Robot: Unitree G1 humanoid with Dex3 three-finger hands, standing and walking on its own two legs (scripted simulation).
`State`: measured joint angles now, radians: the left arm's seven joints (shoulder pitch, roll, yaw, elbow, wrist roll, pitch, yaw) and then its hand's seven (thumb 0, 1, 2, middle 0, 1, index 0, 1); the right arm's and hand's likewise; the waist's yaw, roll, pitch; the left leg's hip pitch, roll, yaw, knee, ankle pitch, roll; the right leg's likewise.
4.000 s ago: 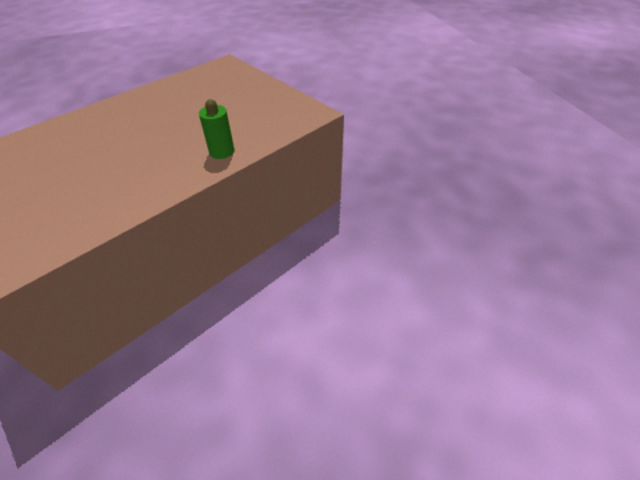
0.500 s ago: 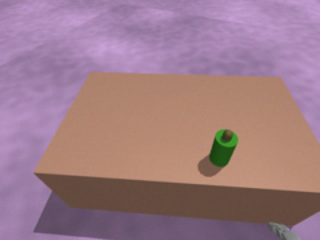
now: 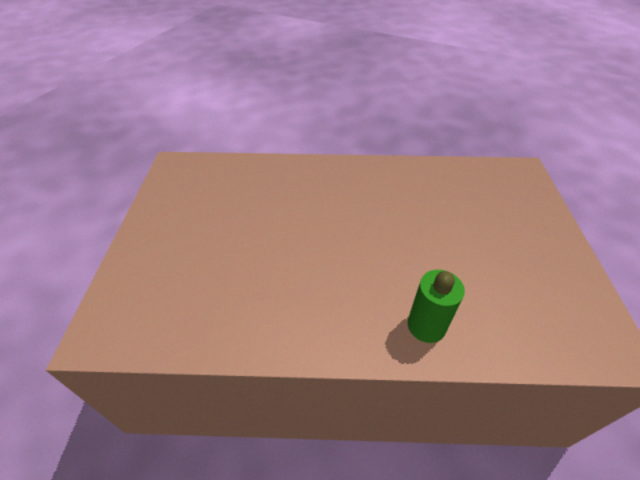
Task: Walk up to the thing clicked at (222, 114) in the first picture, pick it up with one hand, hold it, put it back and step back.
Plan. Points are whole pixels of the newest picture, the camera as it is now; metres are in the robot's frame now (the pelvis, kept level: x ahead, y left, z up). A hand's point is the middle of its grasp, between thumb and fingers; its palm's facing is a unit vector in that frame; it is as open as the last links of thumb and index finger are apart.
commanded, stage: walk up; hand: right
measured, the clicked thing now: (436, 302) +0.51 -0.21 -0.23
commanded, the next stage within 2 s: stand in 0.88 s
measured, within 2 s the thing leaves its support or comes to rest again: neither
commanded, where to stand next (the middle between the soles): +0.07 +0.03 m, yaw -1 degrees
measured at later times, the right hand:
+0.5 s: hand out of the picture +0.10 -0.26 -0.15, palm faces +0.01 +0.94 -0.33, open 7.4 cm
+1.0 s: hand out of the picture +0.10 -0.26 -0.15, palm faces +0.03 +0.95 -0.32, open 7.4 cm
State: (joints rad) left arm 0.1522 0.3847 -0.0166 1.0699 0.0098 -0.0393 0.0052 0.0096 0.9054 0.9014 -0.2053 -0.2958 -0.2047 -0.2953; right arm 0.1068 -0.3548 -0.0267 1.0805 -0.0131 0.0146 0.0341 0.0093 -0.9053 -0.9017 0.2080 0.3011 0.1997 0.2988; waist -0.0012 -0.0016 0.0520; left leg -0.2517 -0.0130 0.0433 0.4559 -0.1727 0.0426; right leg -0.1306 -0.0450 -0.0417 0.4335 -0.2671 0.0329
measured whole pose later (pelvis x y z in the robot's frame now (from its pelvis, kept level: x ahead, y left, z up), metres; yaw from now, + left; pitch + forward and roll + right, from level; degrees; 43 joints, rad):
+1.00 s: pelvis +0.01 +0.00 +0.01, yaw -1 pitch -2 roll +0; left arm 0.13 0.37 -0.01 1.13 0.01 -0.01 0.00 0.01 0.91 0.90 -0.20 -0.30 -0.20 -0.30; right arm 0.07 -0.34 -0.02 1.14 0.00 0.00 0.02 0.01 -0.91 -0.90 0.21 0.30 0.20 0.30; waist -0.01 -0.01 0.04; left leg -0.17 -0.02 0.06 0.34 -0.14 0.03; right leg -0.07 -0.05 -0.02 0.33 -0.23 0.03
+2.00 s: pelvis +0.02 -0.02 +0.01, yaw -1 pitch -2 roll +0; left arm 0.13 0.36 -0.01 1.12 0.02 -0.01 -0.01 0.01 0.91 0.90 -0.20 -0.30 -0.20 -0.30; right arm 0.08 -0.34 0.00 1.17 -0.01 -0.01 0.01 0.01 -0.91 -0.90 0.21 0.30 0.20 0.30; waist -0.01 -0.01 0.04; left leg -0.15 0.01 0.05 0.31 -0.13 0.01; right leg -0.03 -0.02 -0.03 0.28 -0.21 0.01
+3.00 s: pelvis +0.02 -0.01 +0.01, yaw -1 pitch -2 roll +0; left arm 0.14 0.36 -0.01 1.11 0.02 -0.01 -0.01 0.01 0.91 0.90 -0.20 -0.30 -0.20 -0.30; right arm 0.09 -0.34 0.00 1.15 -0.01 -0.01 0.01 0.01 -0.91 -0.90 0.21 0.30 0.20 0.30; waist 0.00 -0.02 0.04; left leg -0.14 0.00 0.05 0.32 -0.14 0.02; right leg -0.03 -0.03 -0.03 0.29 -0.22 0.02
